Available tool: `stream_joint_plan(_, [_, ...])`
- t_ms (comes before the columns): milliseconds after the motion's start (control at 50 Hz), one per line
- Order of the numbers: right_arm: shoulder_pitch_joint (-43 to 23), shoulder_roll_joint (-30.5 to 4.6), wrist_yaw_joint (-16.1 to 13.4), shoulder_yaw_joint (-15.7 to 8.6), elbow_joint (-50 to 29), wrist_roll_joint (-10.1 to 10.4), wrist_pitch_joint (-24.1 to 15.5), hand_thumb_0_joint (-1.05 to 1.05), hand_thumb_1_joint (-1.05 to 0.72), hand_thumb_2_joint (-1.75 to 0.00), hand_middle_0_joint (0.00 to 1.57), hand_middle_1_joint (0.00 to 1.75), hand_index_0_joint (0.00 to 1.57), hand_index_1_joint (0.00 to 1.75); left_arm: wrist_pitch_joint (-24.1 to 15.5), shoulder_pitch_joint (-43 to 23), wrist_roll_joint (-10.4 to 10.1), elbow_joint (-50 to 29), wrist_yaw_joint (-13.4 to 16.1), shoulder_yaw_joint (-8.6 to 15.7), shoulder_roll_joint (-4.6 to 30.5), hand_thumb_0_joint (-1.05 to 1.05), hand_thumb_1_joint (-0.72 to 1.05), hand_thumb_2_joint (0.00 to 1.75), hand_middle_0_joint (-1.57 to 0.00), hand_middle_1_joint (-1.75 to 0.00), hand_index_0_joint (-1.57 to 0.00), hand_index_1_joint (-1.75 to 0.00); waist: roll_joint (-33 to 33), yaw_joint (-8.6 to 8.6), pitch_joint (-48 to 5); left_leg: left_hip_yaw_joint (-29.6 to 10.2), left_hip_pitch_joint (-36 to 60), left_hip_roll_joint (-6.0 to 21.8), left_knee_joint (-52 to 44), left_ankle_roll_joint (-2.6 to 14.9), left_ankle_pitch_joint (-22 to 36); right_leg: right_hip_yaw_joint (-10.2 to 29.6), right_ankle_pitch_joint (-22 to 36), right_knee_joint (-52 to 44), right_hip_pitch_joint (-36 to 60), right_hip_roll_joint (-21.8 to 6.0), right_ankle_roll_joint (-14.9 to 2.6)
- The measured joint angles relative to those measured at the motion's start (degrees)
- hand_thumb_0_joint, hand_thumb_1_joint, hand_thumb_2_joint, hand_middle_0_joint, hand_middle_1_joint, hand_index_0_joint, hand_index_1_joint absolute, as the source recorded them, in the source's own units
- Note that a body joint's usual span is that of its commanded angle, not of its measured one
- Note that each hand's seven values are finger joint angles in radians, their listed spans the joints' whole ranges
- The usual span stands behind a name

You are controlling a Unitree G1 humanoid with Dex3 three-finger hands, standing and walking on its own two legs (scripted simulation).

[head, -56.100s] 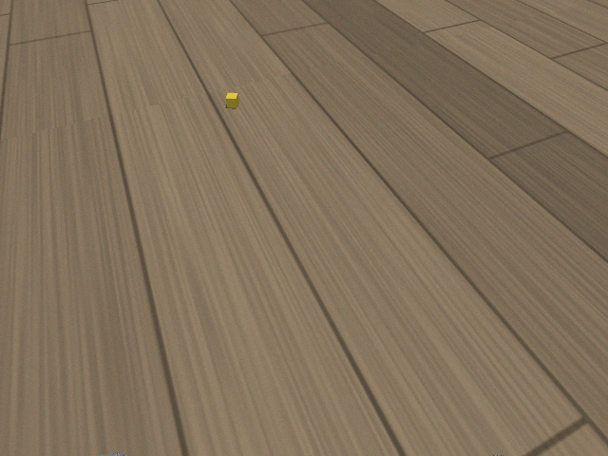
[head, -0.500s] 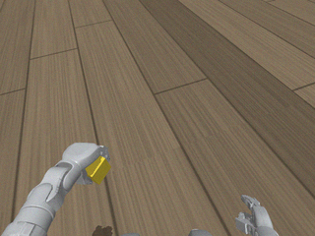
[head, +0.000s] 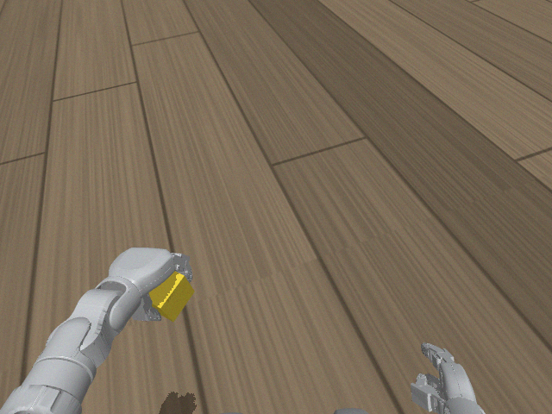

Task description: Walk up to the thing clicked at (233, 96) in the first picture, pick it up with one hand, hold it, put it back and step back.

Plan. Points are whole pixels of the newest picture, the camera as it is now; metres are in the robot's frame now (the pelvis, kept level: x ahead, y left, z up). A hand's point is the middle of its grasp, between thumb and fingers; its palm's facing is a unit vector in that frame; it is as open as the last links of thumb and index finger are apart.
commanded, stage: hold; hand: left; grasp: from above
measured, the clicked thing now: (164, 291) +0.30 +0.20 -0.05
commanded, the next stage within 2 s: crouch in 0.10 s
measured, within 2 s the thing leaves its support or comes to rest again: neither
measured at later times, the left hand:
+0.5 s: hand (158, 299) +0.29 +0.21 -0.06, palm faces -0.46 +0.00 -0.89, open 8.9 cm
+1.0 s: hand (197, 315) +0.35 +0.21 -0.30, palm faces -0.39 +0.11 -0.92, open 9.0 cm
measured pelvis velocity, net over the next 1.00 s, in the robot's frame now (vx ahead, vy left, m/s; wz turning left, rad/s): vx -0.05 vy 0.01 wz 0.01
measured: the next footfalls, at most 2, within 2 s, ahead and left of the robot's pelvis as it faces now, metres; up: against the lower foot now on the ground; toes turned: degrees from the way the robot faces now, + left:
none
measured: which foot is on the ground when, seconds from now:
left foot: down 0.00-1.00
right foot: down 0.00-1.00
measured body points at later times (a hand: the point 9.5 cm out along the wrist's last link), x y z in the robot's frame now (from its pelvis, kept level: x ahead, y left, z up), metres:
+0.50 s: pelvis +0.00 +0.00 -0.01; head +0.03 -0.01 +0.44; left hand +0.31 +0.21 -0.01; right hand +0.15 -0.26 -0.12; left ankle +0.01 +0.12 -0.73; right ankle +0.03 -0.14 -0.73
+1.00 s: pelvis -0.05 +0.01 -0.19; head +0.10 +0.02 +0.24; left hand +0.37 +0.20 -0.25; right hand +0.01 -0.28 -0.31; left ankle +0.01 +0.12 -0.73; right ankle +0.03 -0.14 -0.73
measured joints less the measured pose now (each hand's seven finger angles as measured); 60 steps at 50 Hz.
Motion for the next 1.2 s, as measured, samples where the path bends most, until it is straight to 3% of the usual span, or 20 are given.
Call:
stream_joint_plan(280, [0.88, -0.13, 0.15, -0.59, -0.02, 0.24, 1.21, 0.01, -0.89, -0.9, 0.2, 0.3, 0.2, 0.3, 0.16, -1.16, 0.37, 1.98, 0.12, -0.08, -0.06, 0.04, 0.18, 0.45, -0.84, -0.59, -0.73, -0.56, -0.23, -0.23, -0.26, 0.07, 1.2, 0.09, -1.37, 0.04, 0.08, 0.05, 0.21, -1.56, 1.25, 0.06, 0.02])
stream_joint_plan(380, [0.86, -0.11, 0.37, -0.51, -0.48, 0.35, 1.73, 0.01, -0.9, -0.9, 0.2, 0.3, 0.2, 0.3, -0.14, -0.93, 0.94, 3.54, 1.72, 0.21, -0.5, 0.03, 0.18, 0.45, -0.85, -0.58, -0.73, -0.56, -0.39, -0.51, -0.63, 0.05, 0.49, 0.08, -1.03, 0.0, 0.0, 0.03, 0.06, -1.11, 0.49, 0.07, -0.02])
stream_joint_plan(460, [0.51, 0.06, 0.85, -0.56, -1.05, 0.06, 2.04, 0.01, -0.9, -0.9, 0.2, 0.3, 0.2, 0.3, -1.53, -1.61, 2.87, 6.44, 4.75, 0.47, -1.02, 0.03, 0.17, 0.46, -0.85, -0.57, -0.73, -0.54, -0.86, -0.79, -1.07, -0.25, -2.79, 0.08, 1.42, -0.09, -0.66, -0.22, -0.68, 1.33, -2.68, 0.1, -0.1])
stream_joint_plan(660, [-0.27, -0.62, 3.59, -2.06, -1.29, -2.28, 2.69, 0.0, -0.91, -0.91, 0.2, 0.3, 0.2, 0.3, -3.63, -11.42, 11.89, 20.69, 16.9, 0.21, -1.83, 0.03, 0.18, 0.45, -0.84, -0.54, -0.73, -0.52, -2.06, -1.95, -4.33, -2.06, -25.35, 0.18, 21.21, -0.59, -6.92, -1.68, -6.76, 20.02, -24.28, 0.48, -0.15])
stream_joint_plan(820, [1.04, -1.47, 4.41, -3.56, 0.97, -4.02, 1.55, 0.0, -0.91, -0.91, 0.2, 0.3, 0.2, 0.3, -1.41, -20.52, 15.65, 31.48, 25.07, 0.84, -2.51, 0.03, 0.18, 0.45, -0.86, -0.52, -0.73, -0.49, -1.87, -4.27, -7.67, -2.9, -47.58, -0.15, 39.63, -0.34, -12.2, -2.15, -11.74, 37.64, -46.0, 0.54, 0.18])
stream_joint_plan(940, [2.61, -1.07, 4.1, -4.27, 3.25, -4.87, -0.12, 0.0, -0.92, -0.91, 0.2, 0.3, 0.2, 0.3, 1.04, -26.22, 15.51, 35.16, 26.93, 1.76, -2.75, 0.02, 0.17, 0.45, -0.87, -0.5, -0.74, -0.47, -1.24, -6.14, -9.61, -2.86, -61.65, -0.52, 51.46, 0.22, -15.34, -1.87, -14.67, 49.08, -59.91, 0.48, 0.7])
stream_joint_plan(1080, [3.35, 0.15, 4.78, -3.73, 4.03, -5.51, -1.44, 0.0, -0.92, -0.91, 0.2, 0.3, 0.2, 0.3, 2.34, -30.96, 15.46, 39.02, 26.02, 2.61, -2.46, 0.02, 0.17, 0.46, -0.86, -0.5, -0.74, -0.48, -0.13, -8.2, -10.68, -2.72, -73.72, -0.95, 61.91, 0.8, -17.75, -1.5, -17.0, 59.15, -71.73, 0.39, 1.11])
stream_joint_plan(1200, [2.67, 1.05, 6.41, -2.52, 3.9, -6.28, -3.18, 0.0, -0.91, -0.9, 0.2, 0.3, 0.2, 0.3, 1.13, -33.09, 15.77, 41.97, 25.39, 3.62, -1.87, 0.02, 0.17, 0.46, -0.86, -0.51, -0.74, -0.49, 0.03, -9.55, -10.78, -3.12, -82.46, -1.49, 69.21, 0.77, -19.16, -1.71, -18.65, 66.39, -80.18, 0.13, 1.06])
